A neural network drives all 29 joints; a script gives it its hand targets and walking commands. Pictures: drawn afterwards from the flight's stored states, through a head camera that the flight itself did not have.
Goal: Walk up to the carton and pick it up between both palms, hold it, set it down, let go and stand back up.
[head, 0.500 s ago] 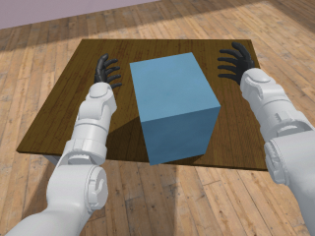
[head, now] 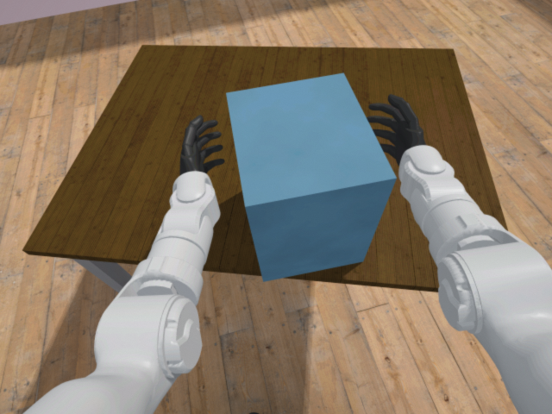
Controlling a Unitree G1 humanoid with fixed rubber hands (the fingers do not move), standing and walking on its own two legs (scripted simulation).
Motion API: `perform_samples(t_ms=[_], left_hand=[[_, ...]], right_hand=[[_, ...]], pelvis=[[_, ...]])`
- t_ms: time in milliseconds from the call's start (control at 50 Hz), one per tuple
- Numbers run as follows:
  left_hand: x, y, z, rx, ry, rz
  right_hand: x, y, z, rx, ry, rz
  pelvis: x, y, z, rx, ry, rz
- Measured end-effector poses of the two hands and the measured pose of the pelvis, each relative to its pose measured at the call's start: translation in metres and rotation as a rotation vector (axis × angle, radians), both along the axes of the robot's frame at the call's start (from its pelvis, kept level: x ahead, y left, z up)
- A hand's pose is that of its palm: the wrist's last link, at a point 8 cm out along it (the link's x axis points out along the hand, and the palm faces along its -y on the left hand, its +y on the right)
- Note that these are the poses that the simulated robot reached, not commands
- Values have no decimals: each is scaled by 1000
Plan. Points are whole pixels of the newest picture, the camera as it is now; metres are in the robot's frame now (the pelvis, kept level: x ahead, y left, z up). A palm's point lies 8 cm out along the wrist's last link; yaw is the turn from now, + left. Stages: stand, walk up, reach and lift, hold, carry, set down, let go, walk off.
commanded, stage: reach and lift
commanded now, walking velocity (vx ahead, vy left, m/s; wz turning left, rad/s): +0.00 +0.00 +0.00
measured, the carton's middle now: (300, 184) +0.46 +0.06 +0.02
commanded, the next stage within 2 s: none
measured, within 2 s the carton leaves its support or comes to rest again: neither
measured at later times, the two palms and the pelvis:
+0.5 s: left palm (205, 166) +0.42 +0.20 +0.09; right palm (394, 149) +0.49 -0.07 +0.09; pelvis +0.00 +0.00 +0.00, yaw +0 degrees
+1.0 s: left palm (200, 178) +0.40 +0.20 +0.08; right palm (390, 161) +0.47 -0.06 +0.08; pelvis +0.02 +0.00 +0.01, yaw +1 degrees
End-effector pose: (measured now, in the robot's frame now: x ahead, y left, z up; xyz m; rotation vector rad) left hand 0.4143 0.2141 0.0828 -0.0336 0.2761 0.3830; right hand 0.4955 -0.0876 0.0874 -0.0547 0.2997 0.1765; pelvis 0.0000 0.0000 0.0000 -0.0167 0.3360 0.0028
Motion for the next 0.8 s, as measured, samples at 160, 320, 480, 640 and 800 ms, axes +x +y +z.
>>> perform_samples(t_ms=[160, 320, 480, 640, 800], left_hand=[[3, -1, -1, 1, -14, 4], [7, -11, 4, -4, -34, -5], [9, -13, 4, -11, -43, 8], [5, -13, 3, -7, -54, 22], [-7, -12, 2, -7, -38, 47]], right_hand=[[3, 0, 1, 2, -6, -1], [2, 11, 0, 18, -2, 19], [-3, 19, -2, 25, -8, 12], [-9, 20, -2, 16, -34, 9], [-21, 23, -6, 14, -63, 9]], pelvis=[[3, 1, 0, 0, 6, -1], [4, 2, 1, 2, -1, 0], [4, 1, 4, 6, -13, 0], [7, 4, 7, 12, -46, -4], [13, 4, 10, 14, -102, -3]])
